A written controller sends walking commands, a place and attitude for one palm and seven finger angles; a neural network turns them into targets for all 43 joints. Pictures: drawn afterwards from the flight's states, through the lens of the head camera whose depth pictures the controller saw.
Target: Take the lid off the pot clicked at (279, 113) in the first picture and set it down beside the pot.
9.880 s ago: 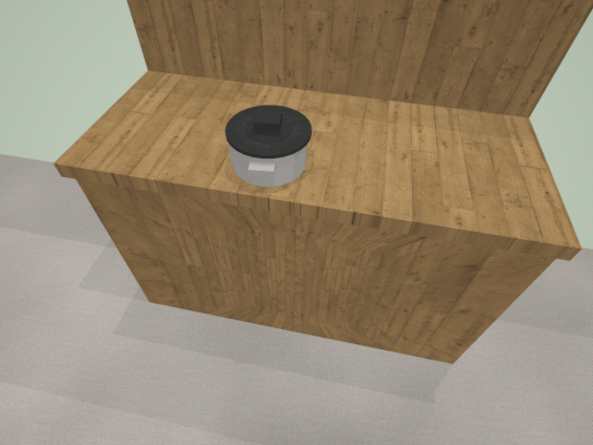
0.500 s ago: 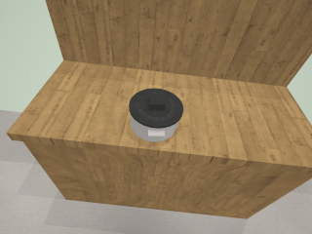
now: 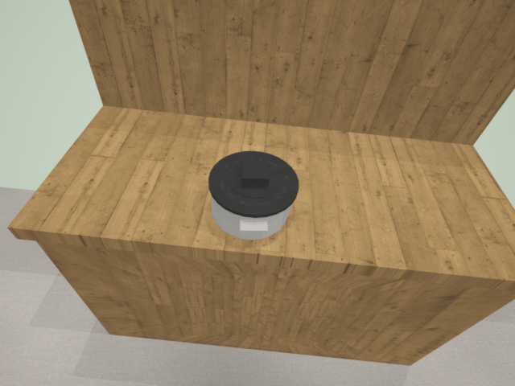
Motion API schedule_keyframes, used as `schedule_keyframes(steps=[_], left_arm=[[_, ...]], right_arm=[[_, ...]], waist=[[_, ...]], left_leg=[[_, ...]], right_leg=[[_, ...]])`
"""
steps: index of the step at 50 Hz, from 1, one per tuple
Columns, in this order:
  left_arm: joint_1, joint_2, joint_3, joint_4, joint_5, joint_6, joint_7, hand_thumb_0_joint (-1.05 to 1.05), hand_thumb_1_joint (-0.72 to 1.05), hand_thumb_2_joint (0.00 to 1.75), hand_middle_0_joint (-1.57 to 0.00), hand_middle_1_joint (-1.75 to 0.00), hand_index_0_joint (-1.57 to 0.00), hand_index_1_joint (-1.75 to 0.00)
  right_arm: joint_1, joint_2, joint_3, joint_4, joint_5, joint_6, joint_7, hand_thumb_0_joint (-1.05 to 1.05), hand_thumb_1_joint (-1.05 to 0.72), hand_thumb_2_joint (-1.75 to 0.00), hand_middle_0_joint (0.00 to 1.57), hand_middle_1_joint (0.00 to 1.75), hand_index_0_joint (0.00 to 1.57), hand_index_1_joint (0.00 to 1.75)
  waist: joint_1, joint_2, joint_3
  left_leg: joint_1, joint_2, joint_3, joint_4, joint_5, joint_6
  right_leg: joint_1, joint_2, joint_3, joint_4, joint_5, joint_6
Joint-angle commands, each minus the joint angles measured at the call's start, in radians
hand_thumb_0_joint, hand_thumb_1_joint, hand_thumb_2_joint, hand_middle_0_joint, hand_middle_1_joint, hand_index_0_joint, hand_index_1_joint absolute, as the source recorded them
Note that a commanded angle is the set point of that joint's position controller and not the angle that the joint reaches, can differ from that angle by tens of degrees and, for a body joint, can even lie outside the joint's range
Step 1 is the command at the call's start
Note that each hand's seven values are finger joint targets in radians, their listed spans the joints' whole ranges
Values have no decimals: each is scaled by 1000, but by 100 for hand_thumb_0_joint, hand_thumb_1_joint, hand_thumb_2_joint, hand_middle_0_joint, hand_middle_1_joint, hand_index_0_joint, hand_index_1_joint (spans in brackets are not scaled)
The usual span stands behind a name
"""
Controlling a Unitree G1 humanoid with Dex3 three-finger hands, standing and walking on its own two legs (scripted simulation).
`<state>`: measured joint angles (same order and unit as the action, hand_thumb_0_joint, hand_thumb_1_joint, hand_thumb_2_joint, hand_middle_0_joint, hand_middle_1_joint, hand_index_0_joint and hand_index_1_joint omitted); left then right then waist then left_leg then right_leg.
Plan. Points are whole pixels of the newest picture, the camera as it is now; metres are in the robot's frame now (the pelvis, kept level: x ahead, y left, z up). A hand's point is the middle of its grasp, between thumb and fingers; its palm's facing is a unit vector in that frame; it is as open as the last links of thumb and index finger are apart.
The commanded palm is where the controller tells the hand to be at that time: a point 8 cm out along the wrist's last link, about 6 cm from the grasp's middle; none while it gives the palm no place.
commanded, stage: look again from close up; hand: left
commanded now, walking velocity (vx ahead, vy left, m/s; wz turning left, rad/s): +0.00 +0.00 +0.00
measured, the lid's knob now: (254, 172) +0.50 +0.05 +0.05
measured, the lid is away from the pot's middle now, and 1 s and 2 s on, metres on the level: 0.00 0.00 0.00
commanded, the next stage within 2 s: lift the closed hand beside the body in 1.02 s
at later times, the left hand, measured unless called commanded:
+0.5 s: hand out of the picture +0.00 +0.15 -0.18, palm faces +0.00 -0.99 -0.14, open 7.3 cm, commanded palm none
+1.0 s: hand out of the picture +0.00 +0.14 -0.18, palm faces +0.00 -0.99 -0.14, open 7.3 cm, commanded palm none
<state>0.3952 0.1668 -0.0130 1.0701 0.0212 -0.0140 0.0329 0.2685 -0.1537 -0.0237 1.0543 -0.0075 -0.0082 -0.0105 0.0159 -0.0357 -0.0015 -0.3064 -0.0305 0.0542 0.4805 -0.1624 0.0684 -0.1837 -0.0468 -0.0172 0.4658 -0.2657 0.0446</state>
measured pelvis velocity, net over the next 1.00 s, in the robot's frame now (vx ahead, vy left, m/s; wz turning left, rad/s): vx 0.02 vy -0.01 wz -0.02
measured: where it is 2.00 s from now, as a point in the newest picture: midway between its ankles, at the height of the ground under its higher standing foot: outside the picture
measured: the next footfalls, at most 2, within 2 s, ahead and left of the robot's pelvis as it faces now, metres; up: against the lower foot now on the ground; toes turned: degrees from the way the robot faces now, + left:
none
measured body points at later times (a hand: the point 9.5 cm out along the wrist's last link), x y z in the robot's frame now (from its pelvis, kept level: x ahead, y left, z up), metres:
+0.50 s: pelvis +0.02 -0.01 +0.00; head +0.02 +0.00 +0.45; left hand +0.00 +0.20 -0.17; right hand +0.01 -0.24 -0.15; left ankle +0.06 +0.07 -0.74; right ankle -0.01 -0.15 -0.74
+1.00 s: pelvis +0.02 -0.01 +0.00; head +0.03 +0.01 +0.45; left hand +0.00 +0.19 -0.17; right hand +0.02 -0.24 -0.15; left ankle +0.06 +0.07 -0.74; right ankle -0.01 -0.15 -0.74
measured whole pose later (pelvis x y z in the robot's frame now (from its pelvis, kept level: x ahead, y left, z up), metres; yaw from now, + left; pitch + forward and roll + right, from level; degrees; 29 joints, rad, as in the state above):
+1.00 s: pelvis +0.02 -0.01 +0.00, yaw -1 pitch -2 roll -1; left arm 0.36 0.14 -0.02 1.10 0.01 -0.02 0.04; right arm 0.29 -0.13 -0.02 1.11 -0.01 -0.02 -0.02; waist 0.00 -0.03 0.03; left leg -0.25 -0.01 0.06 0.47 -0.20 0.05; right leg -0.13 -0.03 0.00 0.43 -0.28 0.03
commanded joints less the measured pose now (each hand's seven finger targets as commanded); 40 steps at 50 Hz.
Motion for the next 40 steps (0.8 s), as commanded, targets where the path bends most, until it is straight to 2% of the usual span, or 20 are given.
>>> schedule_keyframes(steps=[1, 6, 10, 13, 16, 20, 21, 23, 24, 25, 26, 30, 31, 40], left_arm=[[85, 81, 15, -19, 1, -10, 7, 0, 90, 90, -20, -30, -20, -30], [73, 78, 14, -16, -1, -12, 7, 0, 90, 90, -20, -30, -20, -30], [68, 71, 13, -15, -3, -13, 8, 0, 90, 90, -20, -30, -20, -30], [62, 69, 13, -14, -3, -14, 9, 0, 90, 90, -20, -30, -20, -30], [56, 73, 13, -13, -4, -14, 8, 0, 90, 90, -20, -30, -20, -30], [55, 64, 12, -10, -5, -12, 9, 0, 90, 90, -20, -30, -20, -30], [56, 68, 12, -8, -5, -12, 8, 0, 90, 90, -20, -30, -20, -30], [60, 60, 12, -6, -5, -13, 9, 0, 90, 90, -20, -30, -20, -30], [55, 59, 12, -6, -5, -14, 9, 0, 90, 90, -20, -30, -20, -30], [58, 55, 12, -5, -5, -15, 10, 0, 90, 90, -20, -30, -20, -30], [60, 64, 11, -5, -7, -16, 9, 0, 90, 90, -20, -30, -20, -30], [55, 52, 11, -1, -6, -16, 11, 0, 90, 90, -20, -30, -20, -30], [52, 58, 10, 0, -6, -15, 10, 0, 90, 90, -20, -30, -20, -30], [58, 46, 9, 10, -5, -13, 11, 0, 90, 90, -20, -30, -20, -30]], right_arm=[[39, -98, -14, -41, 6, -22, -1, 0, -90, -90, 20, 30, 20, 30], [42, -88, -12, -32, 6, -23, -2, 0, -90, -90, 20, 30, 20, 30], [50, -86, -10, -25, 5, -22, -3, 0, -90, -90, 20, 30, 20, 30], [53, -82, -10, -21, 6, -25, -4, 0, -90, -90, 20, 30, 20, 30], [60, -76, -9, -14, 7, -24, -5, 0, -90, -90, 20, 30, 20, 30], [63, -75, -7, -7, 6, -24, -6, 0, -90, -90, 20, 30, 20, 30], [62, -69, -8, -5, 8, -23, -7, 0, -90, -90, 20, 30, 20, 30], [65, -72, -8, -5, 6, -25, -7, 0, -90, -90, 20, 30, 20, 30], [71, -72, -7, -2, 6, -26, -8, 0, -90, -90, 20, 30, 20, 30], [72, -68, -8, 2, 7, -28, -8, 0, -90, -90, 20, 30, 20, 30], [69, -67, -6, 4, 9, -29, -9, 0, -90, -90, 20, 30, 20, 30], [73, -67, -6, 10, 8, -30, -10, 0, -90, -90, 20, 30, 20, 30], [71, -63, -6, 13, 9, -29, -11, 0, -90, -90, 20, 30, 20, 30], [75, -63, -3, 20, 8, -27, -12, 0, -90, -90, 20, 30, 20, 30]], waist=[[3, 45, 79], [3, 26, 81], [-3, 46, 76], [-2, 30, 73], [-1, 21, 83], [-3, 56, 90], [0, 32, 94], [-2, 48, 76], [-5, 32, 68], [-4, 41, 61], [0, 17, 53], [-6, 35, 57], [-3, 23, 75], [-6, 52, 86]], left_leg=[[9, 128, -176, -168, -203, -21], [24, 124, -163, -148, -148, -23], [50, 122, -143, -136, -132, -30], [51, 123, -138, -124, -84, -29], [50, 125, -136, -125, -84, -28], [53, 125, -136, -134, -101, -31], [45, 127, -137, -132, -101, -29], [65, 127, -134, -127, -84, -29], [73, 128, -131, -125, -65, -29], [81, 128, -130, -123, -51, -28], [84, 130, -128, -113, -22, -25], [104, 133, -121, -111, 4, -27], [89, 133, -120, -110, 3, -26], [98, 135, -126, -132, -37, -26]], right_leg=[[-89, -43, 56, -98, -26, -74], [-84, -46, 65, -106, -3, -77], [-100, -51, 74, -111, -14, -78], [-82, -50, 75, -106, 26, -78], [-79, -46, 70, -112, 22, -76], [-85, -44, 72, -109, 10, -77], [-77, -42, 68, -115, 12, -77], [-76, -45, 71, -108, 27, -77], [-70, -44, 70, -105, 42, -78], [-65, -47, 71, -105, 51, -78], [-51, -46, 68, -107, 76, -77], [-59, -48, 69, -103, 88, -76], [-56, -44, 66, -109, 88, -75], [-62, -44, 63, -115, 58, -74]])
